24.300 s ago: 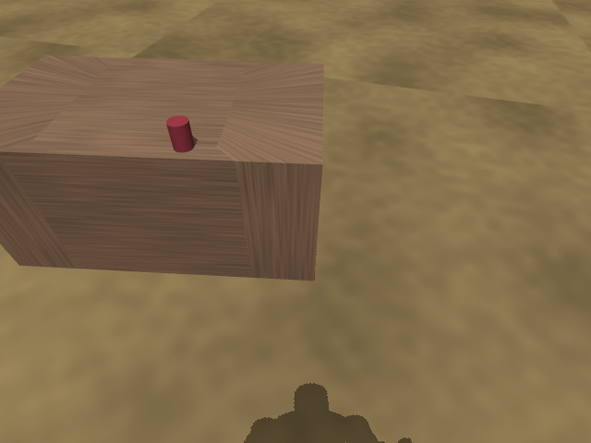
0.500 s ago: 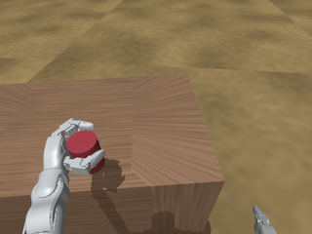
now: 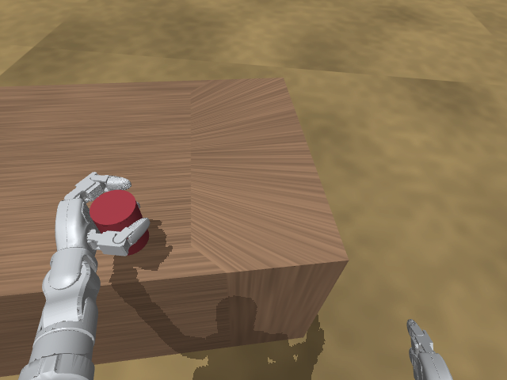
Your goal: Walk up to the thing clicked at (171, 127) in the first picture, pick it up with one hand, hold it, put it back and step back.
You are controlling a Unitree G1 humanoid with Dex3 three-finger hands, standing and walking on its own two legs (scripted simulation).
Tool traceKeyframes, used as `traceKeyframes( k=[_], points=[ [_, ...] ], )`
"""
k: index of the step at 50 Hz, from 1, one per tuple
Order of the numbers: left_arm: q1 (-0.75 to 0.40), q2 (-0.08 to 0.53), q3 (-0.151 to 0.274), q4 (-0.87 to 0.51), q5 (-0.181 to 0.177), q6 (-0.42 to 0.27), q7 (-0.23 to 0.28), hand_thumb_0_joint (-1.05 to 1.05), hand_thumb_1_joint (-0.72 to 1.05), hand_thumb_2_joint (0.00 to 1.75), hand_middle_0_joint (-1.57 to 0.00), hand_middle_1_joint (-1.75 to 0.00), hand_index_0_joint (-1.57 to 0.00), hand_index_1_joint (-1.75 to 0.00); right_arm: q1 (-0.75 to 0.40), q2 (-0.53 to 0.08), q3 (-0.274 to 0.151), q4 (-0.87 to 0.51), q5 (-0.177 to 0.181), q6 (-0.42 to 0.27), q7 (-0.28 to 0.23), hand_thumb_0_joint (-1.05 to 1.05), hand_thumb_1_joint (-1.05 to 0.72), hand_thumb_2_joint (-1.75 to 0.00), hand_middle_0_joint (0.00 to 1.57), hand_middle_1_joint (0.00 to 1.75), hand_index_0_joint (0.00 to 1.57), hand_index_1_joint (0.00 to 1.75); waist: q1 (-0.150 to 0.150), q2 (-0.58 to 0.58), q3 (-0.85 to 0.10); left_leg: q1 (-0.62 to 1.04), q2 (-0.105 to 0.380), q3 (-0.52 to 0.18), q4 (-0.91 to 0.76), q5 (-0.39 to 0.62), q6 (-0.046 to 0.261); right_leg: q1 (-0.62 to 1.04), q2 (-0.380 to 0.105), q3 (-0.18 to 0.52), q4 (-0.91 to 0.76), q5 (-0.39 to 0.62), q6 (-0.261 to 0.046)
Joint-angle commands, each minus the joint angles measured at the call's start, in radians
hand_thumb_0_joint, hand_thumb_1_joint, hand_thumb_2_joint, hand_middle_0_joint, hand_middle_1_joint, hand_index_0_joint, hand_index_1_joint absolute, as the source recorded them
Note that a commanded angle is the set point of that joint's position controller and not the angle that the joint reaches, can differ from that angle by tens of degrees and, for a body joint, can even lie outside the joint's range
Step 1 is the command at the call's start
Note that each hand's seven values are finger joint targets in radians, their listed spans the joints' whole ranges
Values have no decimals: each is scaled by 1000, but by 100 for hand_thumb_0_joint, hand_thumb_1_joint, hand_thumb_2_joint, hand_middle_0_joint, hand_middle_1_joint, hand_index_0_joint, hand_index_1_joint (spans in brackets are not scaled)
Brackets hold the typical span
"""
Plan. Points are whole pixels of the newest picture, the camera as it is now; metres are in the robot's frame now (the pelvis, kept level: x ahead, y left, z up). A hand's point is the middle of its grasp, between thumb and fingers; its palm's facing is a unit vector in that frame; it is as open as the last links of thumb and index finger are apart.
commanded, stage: crouch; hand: left
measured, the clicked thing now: (121, 223) +0.40 +0.19 +0.04
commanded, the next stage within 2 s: lower in 0.32 s
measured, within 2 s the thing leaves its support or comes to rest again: rests again in 1.28 s
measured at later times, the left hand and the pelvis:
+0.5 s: hand (125, 218) +0.43 +0.20 +0.02, palm faces +0.14 -0.99 +0.02, open 9.3 cm; pelvis +0.00 +0.01 -0.02, yaw +0 degrees
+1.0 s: hand (132, 234) +0.44 +0.21 -0.05, palm faces +0.17 -0.99 +0.00, open 9.3 cm; pelvis +0.00 +0.01 -0.06, yaw +0 degrees
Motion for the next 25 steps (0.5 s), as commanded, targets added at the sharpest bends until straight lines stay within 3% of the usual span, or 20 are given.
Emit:
traceKeyframes(
  k=[1, 5, 6, 8, 9, 10, 11, 12, 14, 16, 17, 20, 22, 24, 25],
  points=[
    [-397, 211, 63, -172, -9, -127, -4, 0, 22, 127, -135, -146, -137, -146, -96, -148, -47, -268, 0, -54, -5, 0, 53, -5, 5, 5, 5, 5, 11, 30, -380, 186, -32, 13, -63, 192, 40, 45, 21, -53, -79, 247, -38],
    [-470, 222, 50, -171, -2, -172, -5, 0, 25, 129, -135, -147, -137, -146, -3, -142, -41, -285, -8, -43, 1, 0, 53, -5, 5, 5, 5, 5, -18, 57, -409, 191, -30, 14, -37, 178, 40, 0, 23, -51, -58, 237, -39],
    [-441, 215, 48, -139, -4, -175, -5, 0, 26, 128, -134, -146, -137, -146, 1, -150, -50, -297, -6, -41, 1, 0, 53, -5, 5, 5, 5, 5, -21, 51, -417, 199, -33, 15, -31, 183, 40, 1, 24, -51, -54, 246, -36],
    [-458, 249, 77, -150, -8, -188, -4, 0, 26, 128, -135, -147, -137, -146, 35, -168, -55, -369, -9, -44, 2, 0, 52, -5, 5, 5, 5, 5, -35, 49, -485, 213, -32, 14, -2, 244, 45, 23, 24, -50, -40, 308, -31],
    [-439, 237, 65, -129, -2, -187, -5, 0, 26, 127, -134, -146, -137, -145, 67, -169, -60, -363, -11, -41, 4, 0, 52, -6, 5, 5, 5, 5, -42, 57, -468, 215, -31, 13, 1, 260, 44, 11, 26, -53, -32, 320, -32],
    [-458, 227, 49, -116, 3, -191, -7, 0, 23, 126, -133, -144, -135, -144, 86, -140, -37, -343, -13, -36, 11, 0, 52, -6, 5, 5, 5, 5, -38, 89, -426, 194, -34, 16, 6, 250, 43, -15, 27, -51, -30, 308, -34],
    [-445, 207, 36, -86, 4, -192, -10, 0, 24, 126, -133, -144, -135, -144, 86, -147, -42, -354, -12, -32, 13, 0, 52, -6, 5, 5, 5, 5, -43, 72, -423, 190, -32, 13, 7, 236, 42, -36, 28, -52, -24, 290, -36],
    [-473, 255, 65, -114, 12, -199, -5, 0, 26, 127, -133, -144, -135, -144, 64, -166, -58, -374, -12, -35, 12, 0, 52, -6, 5, 5, 5, 5, -37, 96, -415, 173, -32, 13, 11, 222, 40, -58, 27, -51, -21, 274, -38],
    [-459, 201, 47, -83, 7, -200, -6, 0, 25, 126, -136, -144, -138, -144, 78, -136, -35, -373, -15, -35, 21, 0, 52, -6, 5, 5, 5, 5, -37, 96, -384, 142, -31, 12, 13, 169, 39, -86, 28, -54, -15, 226, -42],
    [-466, 211, 55, -79, 7, -203, 0, 0, 26, 126, -134, -144, -136, -143, 76, -168, -67, -426, -17, -36, 21, 0, 52, -6, 5, 5, 5, 5, -45, 87, -424, 147, -31, 10, 25, 189, 40, -72, 28, -55, -7, 249, -40],
    [-474, 218, 52, -89, 15, -205, 2, 0, 27, 126, -134, -144, -136, -143, 68, -152, -43, -452, -18, -37, 26, 0, 53, -5, 5, 5, 5, 5, -35, 102, -427, 144, -30, 6, 23, 192, 37, -67, 30, -58, 1, 245, -44],
    [-489, 201, 38, -64, 27, -214, 7, 0, 26, 125, -133, -141, -134, -141, 86, -154, -54, -447, -23, -26, 32, 0, 52, -6, 5, 5, 5, 5, -41, 118, -414, 139, -20, -7, 29, 199, 27, -113, 35, -69, 27, 222, -51],
    [-488, 220, 60, -71, 24, -219, 11, 0, 26, 124, -133, -143, -135, -143, 82, -166, -60, -485, -24, -24, 32, 0, 52, -6, 5, 5, 5, 5, -40, 99, -454, 134, -20, -10, 48, 221, 32, -102, 35, -69, 37, 244, -47],
    [-470, 220, 64, -35, 31, -222, 14, 0, 24, 124, -133, -142, -134, -142, 112, -149, -49, -468, -27, -15, 37, 0, 52, -6, 5, 5, 5, 5, -41, 95, -431, 89, -25, -2, 64, 205, 37, -106, 33, -63, 46, 246, -45],
    [-453, 233, 80, -6, 31, -226, 15, 0, 24, 123, -132, -142, -134, -142, 108, -165, -66, -478, -25, -10, 36, 0, 51, -6, 5, 5, 5, 5, -46, 68, -414, 62, -25, -3, 67, 175, 41, -116, 35, -62, 48, 227, -43]
  ],
)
